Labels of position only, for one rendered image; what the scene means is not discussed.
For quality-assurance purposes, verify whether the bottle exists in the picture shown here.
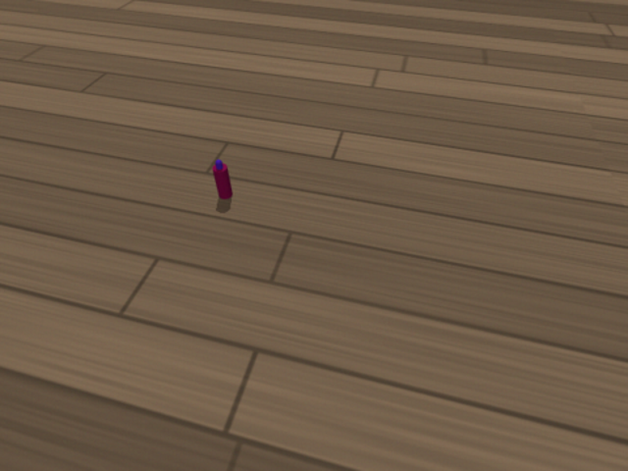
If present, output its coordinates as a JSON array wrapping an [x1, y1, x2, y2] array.
[[213, 160, 233, 199]]

